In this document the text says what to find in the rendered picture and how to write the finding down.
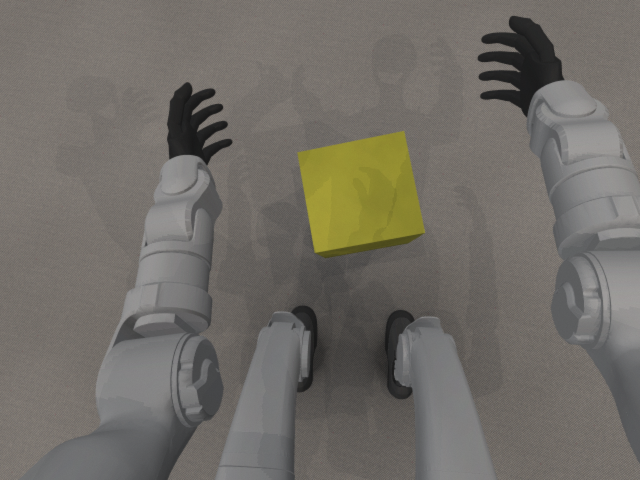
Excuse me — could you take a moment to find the right robot forearm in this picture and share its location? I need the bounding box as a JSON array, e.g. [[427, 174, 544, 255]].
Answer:
[[527, 80, 640, 261]]

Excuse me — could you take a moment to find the carton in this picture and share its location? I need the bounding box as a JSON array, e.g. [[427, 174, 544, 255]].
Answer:
[[297, 131, 425, 258]]

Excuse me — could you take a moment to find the right robot upper arm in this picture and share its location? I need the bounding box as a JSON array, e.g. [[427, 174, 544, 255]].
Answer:
[[551, 251, 640, 463]]

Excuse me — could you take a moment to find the left robot upper arm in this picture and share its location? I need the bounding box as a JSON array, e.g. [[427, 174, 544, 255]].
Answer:
[[19, 332, 224, 480]]

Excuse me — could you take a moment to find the left robot hand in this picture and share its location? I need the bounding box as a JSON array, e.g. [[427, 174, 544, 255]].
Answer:
[[167, 82, 232, 165]]

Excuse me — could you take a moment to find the right robot hand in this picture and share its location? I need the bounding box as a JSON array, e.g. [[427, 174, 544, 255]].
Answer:
[[478, 16, 564, 117]]

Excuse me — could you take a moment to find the left robot thigh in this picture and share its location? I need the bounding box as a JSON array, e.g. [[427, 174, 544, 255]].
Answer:
[[215, 322, 311, 480]]

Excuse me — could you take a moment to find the robot left foot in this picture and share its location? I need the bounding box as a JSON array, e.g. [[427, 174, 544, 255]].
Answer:
[[291, 306, 317, 392]]

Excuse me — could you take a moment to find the left robot forearm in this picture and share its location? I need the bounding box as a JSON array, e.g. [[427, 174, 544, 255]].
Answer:
[[96, 155, 223, 418]]

